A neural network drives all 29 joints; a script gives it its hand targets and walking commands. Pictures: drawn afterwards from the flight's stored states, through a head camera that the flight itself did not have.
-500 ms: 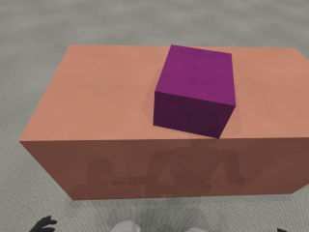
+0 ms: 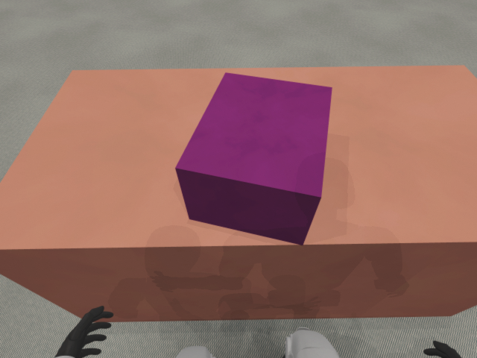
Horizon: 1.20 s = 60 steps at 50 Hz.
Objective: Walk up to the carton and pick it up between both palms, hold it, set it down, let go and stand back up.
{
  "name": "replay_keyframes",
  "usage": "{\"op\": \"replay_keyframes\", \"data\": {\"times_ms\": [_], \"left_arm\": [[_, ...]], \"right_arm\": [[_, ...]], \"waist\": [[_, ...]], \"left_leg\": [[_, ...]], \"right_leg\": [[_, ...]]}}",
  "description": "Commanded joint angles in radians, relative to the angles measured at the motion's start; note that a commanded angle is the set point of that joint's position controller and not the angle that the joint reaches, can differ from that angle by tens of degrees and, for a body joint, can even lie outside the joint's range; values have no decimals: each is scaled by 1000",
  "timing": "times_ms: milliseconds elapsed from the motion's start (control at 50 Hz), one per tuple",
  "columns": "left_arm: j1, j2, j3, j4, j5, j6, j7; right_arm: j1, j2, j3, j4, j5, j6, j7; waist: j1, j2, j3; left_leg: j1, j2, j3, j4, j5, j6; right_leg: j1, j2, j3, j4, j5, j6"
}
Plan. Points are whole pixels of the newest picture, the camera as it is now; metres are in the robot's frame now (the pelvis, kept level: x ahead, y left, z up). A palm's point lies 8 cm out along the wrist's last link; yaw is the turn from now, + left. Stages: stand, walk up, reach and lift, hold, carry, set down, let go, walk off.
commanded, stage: walk up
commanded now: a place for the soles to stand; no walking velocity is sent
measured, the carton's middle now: (261, 152) +0.52 -0.04 +0.01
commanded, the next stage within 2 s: reach and lift in 1.46 s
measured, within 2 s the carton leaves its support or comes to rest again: neither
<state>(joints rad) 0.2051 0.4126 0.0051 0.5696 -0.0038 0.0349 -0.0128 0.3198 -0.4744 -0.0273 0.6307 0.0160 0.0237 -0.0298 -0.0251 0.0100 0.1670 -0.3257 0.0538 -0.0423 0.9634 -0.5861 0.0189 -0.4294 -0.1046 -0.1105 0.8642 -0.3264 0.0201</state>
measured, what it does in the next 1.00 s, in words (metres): steps on the spot: left foot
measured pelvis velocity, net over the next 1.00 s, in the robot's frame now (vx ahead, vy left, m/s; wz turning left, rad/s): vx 0.01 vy -0.02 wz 0.07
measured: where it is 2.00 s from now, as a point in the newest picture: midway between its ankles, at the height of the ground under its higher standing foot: outside the picture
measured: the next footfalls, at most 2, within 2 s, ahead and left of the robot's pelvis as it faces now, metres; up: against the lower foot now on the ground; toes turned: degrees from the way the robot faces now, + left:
left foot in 0.02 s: +0.04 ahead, +0.14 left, +0.00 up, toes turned +4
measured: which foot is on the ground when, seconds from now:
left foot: up 0.00-0.00, down 0.02-1.00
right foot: down 0.00-1.00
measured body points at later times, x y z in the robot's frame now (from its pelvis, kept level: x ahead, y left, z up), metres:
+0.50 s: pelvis +0.01 +0.00 +0.04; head +0.03 +0.00 +0.49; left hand +0.11 +0.33 -0.06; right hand +0.13 -0.32 -0.07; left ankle +0.00 +0.14 -0.69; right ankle +0.08 -0.14 -0.69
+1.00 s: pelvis +0.01 -0.02 +0.05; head +0.05 -0.01 +0.50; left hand +0.07 +0.31 -0.08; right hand +0.14 -0.32 -0.07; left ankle +0.00 +0.14 -0.69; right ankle +0.08 -0.14 -0.69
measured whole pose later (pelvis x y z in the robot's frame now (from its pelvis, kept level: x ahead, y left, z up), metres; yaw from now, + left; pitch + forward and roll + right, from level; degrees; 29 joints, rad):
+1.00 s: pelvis +0.01 -0.02 +0.05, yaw +4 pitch -2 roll +0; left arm 0.10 0.39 0.05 1.04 -0.02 0.03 -0.05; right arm 0.10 -0.39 -0.03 0.99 0.01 0.00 -0.01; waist 0.01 0.00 0.12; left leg -0.17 0.04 -0.08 0.45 -0.25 -0.06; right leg -0.25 -0.10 -0.17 0.43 -0.14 0.01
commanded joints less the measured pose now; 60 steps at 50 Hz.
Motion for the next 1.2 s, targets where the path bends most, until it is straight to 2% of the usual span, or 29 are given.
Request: {"op": "replay_keyframes", "data": {"times_ms": [0,20,40,60,100,120,140,160,220,300,320,340,380,440,480,560,580,620,680,720,780,800,900,980,1000,1040,1100,1120,1180], "left_arm": [[-79,269,85,-72,-3,-28,15],[-79,250,75,-87,-9,-33,10],[-71,227,73,-81,-30,-33,5],[-35,243,85,-42,-40,-27,17],[-40,291,100,-11,-23,-40,20],[-30,313,100,13,-18,-48,18],[-55,302,98,19,-13,-50,18],[-42,298,94,32,-13,-57,19],[-93,283,81,60,-21,-53,13],[-102,261,76,106,-15,-44,8],[-137,256,80,108,-23,-39,10],[-113,245,77,127,-22,-37,10],[-134,281,91,140,-22,-40,2],[-141,264,87,176,-23,-41,0],[-140,242,84,206,-25,-39,-4],[-158,235,85,260,-26,-48,-9],[-134,211,81,259,-27,-52,-6],[-111,229,85,300,-29,-55,-11],[-94,212,77,320,-28,-60,-4],[-124,199,81,366,-28,-44,-16],[-103,209,86,380,-28,-44,-16],[-136,224,88,378,-28,-38,-15],[-127,198,89,402,-17,-23,-24],[-115,207,95,411,-14,-28,-23],[-148,224,104,392,-20,-27,-22],[-156,218,103,393,-20,-26,-22],[-181,217,107,379,-17,-11,-22],[-187,209,109,374,-10,-9,-23],[-193,184,104,360,-21,3,-25]], "right_arm": [[143,-167,-74,-11,-20,-38,1],[100,-232,-95,-15,-20,-43,4],[-44,-288,-103,-50,-20,-42,6],[-111,-249,-87,-44,-15,-45,11],[-53,-188,-77,-12,-9,-44,21],[7,-195,-76,11,-3,-40,13],[-20,-188,-69,17,-6,-34,15],[-35,-201,-70,36,0,-32,19],[-36,-192,-67,84,4,-30,20],[-93,-182,-66,119,0,-21,23],[-112,-196,-66,132,-8,-27,26],[-135,-179,-64,139,-10,-27,26],[-151,-178,-62,158,4,-24,33],[-165,-187,-61,193,6,-29,40],[-181,-168,-58,209,0,-30,40],[-199,-159,-55,233,3,-42,39],[-220,-170,-56,250,6,-44,41],[-250,-155,-52,259,8,-49,42],[-244,-141,-48,295,9,-46,41],[-222,-162,-59,291,-1,-65,25],[-221,-177,-58,300,2,-66,16],[-215,-165,-55,309,3,-60,12],[-237,-154,-53,300,4,-46,11],[-218,-132,-48,301,3,-44,7],[-205,-149,-47,312,2,-45,4],[-223,-134,-48,304,-9,-44,5],[-164,-137,-43,317,-2,-35,-5],[-150,-117,-41,312,-1,-36,-3],[-178,-182,-59,312,-13,-41,-1]], "waist": [[-38,-162,-150],[-34,-14,-142],[22,85,-96],[43,79,-103],[42,-89,-215],[23,-91,-262],[36,-123,-222],[24,-65,-218],[15,-88,-254],[32,-117,-228],[27,-43,-211],[40,-22,-211],[35,-78,-195],[36,-20,-162],[45,37,-141],[47,-25,-126],[50,66,-131],[71,26,-149],[63,16,-149],[33,-35,-145],[26,40,-222],[10,49,-222],[26,32,-196],[29,-14,-232],[33,-60,-251],[28,-37,-230],[11,-89,-231],[15,-157,-233],[23,-20,-193]], "left_leg": [[153,-8,20,-301,179,29],[142,65,-131,-419,257,46],[-66,147,-305,-465,308,100],[-180,146,-256,-417,287,134],[-52,29,-43,-272,383,30],[35,9,-45,-216,388,1],[39,0,-9,-223,386,-6],[96,2,-22,-245,441,-5],[148,30,-52,-314,549,13],[136,27,-34,-374,515,21],[100,27,-48,-405,511,26],[102,32,-76,-426,444,31],[90,33,-81,-456,432,26],[58,41,-109,-541,320,38],[23,41,-104,-565,311,39],[19,53,-128,-634,264,27],[20,63,-119,-658,269,35],[12,60,-122,-681,276,31],[53,57,-109,-661,346,30],[64,92,-123,-640,517,24],[114,78,-88,-598,617,27],[87,80,-93,-593,587,27],[40,78,-105,-645,378,22],[69,44,-51,-574,447,8],[65,28,-44,-538,481,0],[90,9,-21,-481,464,8],[70,-17,21,-428,416,-5],[74,-8,5,-465,370,-1],[-2,38,-78,-585,350,24]], "right_leg": [[-28,-190,242,-292,115,-143],[-77,-143,164,-124,112,-76],[27,-23,76,-66,46,-27],[217,6,91,-143,-5,-50],[266,-134,222,-290,153,-94],[227,-195,282,-299,198,-139],[201,-199,251,-339,211,-145],[157,-195,225,-338,262,-141],[189,-149,143,-316,290,-102],[208,-144,116,-359,189,-88],[226,-127,109,-355,173,-79],[219,-134,115,-382,147,-81],[232,-117,109,-423,45,-79],[229,-96,110,-464,-78,-64],[248,-97,99,-462,-79,-64],[271,-87,91,-507,-75,-58],[298,-70,90,-490,12,-46],[335,-63,62,-485,60,-41],[328,-80,87,-521,75,-48],[337,-67,64,-488,243,-46],[355,-68,63,-463,316,-53],[360,-64,66,-463,264,-52],[358,-58,68,-507,119,-49],[360,-101,85,-524,161,-83],[385,-106,70,-511,174,-101],[327,-135,98,-544,174,-117],[300,-168,97,-546,115,-157],[286,-153,83,-538,54,-147],[299,-90,57,-483,-28,-88]]}}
